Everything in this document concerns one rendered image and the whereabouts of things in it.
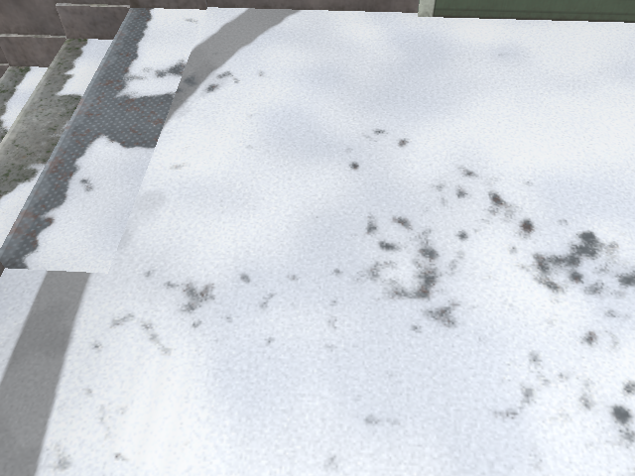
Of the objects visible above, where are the stairs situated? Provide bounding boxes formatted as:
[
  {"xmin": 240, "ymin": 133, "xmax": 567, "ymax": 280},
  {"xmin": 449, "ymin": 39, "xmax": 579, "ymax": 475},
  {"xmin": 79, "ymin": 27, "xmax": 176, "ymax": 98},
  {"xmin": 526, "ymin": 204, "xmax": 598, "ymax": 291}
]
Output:
[{"xmin": 0, "ymin": 39, "xmax": 113, "ymax": 248}]

